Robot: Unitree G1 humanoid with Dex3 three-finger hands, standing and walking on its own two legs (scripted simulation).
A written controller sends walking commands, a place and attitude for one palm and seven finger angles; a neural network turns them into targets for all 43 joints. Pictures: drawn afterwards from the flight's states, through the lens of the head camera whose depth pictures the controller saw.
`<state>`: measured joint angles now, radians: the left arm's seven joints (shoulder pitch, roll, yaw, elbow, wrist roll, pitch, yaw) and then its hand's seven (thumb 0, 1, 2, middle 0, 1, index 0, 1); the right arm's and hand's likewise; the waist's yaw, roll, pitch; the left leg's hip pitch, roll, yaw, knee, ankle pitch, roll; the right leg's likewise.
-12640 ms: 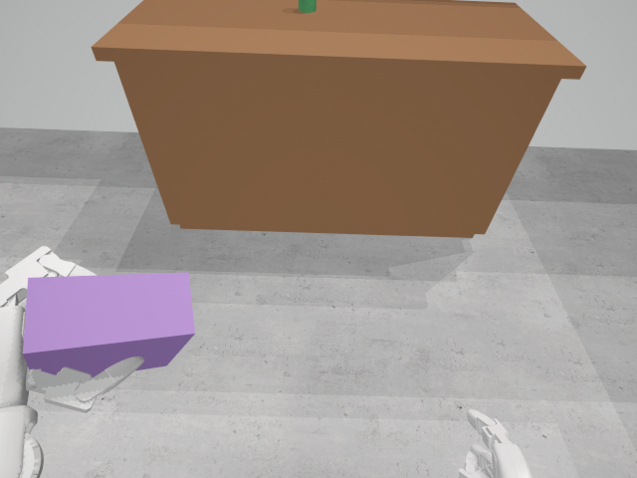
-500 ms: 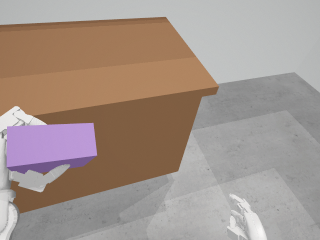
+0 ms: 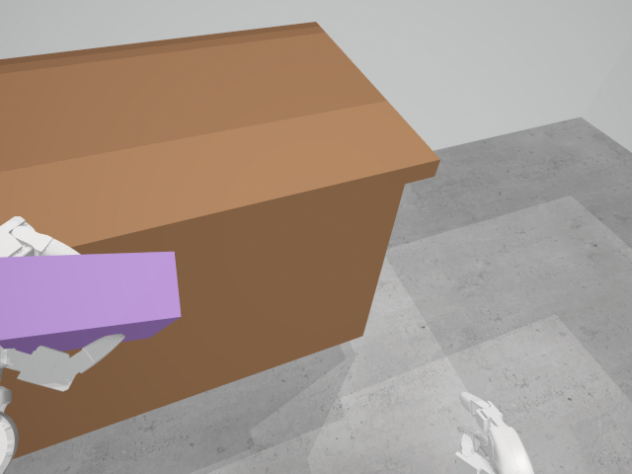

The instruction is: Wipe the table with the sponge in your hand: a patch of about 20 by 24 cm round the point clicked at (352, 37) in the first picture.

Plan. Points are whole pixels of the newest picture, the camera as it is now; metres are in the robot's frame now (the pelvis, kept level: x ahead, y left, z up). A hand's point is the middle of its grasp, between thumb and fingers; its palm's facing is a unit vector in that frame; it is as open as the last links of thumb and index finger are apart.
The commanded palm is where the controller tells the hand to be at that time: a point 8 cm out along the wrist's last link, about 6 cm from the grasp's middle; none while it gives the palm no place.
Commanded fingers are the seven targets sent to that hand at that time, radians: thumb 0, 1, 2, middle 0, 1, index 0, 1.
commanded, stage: shuffle to correct the standing spot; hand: left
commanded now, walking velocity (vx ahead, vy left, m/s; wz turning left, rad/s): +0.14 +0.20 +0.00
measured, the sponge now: (115, 304) +0.23 +0.21 +0.15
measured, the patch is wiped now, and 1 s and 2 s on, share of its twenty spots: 0.00 0.00 0.00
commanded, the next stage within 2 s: come to a stop and stand still in 1.38 s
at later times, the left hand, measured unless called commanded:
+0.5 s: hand (6, 289) +0.22 +0.29 +0.19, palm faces +0.39 -0.79 -0.47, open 9.8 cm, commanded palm +0.16 +0.34 +0.20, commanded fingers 0.00 0.10 1.30 -1.20 -1.60 -1.20 -1.60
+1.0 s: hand out of the picture +0.25 +0.37 +0.19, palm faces +0.42 -0.79 -0.45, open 9.8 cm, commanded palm +0.20 +0.41 +0.20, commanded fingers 0.00 0.10 1.30 -1.20 -1.60 -1.20 -1.60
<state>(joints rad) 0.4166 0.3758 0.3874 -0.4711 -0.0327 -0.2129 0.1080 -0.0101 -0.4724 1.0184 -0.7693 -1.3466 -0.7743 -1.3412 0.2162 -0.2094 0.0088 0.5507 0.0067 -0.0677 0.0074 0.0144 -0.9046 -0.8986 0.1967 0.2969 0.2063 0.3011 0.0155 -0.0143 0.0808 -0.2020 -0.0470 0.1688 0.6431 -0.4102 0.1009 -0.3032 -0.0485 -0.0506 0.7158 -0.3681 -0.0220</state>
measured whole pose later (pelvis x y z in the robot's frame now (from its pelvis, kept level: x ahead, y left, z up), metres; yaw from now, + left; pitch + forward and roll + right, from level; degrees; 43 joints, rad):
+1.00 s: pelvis +0.04 +0.13 +0.01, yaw +1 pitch -2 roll +2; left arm 0.44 0.36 0.37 -0.48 -0.03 -0.21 0.11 -0.01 -0.47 1.02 -0.77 -1.35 -0.77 -1.34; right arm 0.20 -0.21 0.00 0.63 0.02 -0.10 0.00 0.01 -0.91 -0.90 0.20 0.30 0.21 0.30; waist 0.03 0.01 0.07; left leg -0.49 0.00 0.04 1.06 -0.37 -0.03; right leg -0.29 -0.04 -0.07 0.66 -0.34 -0.04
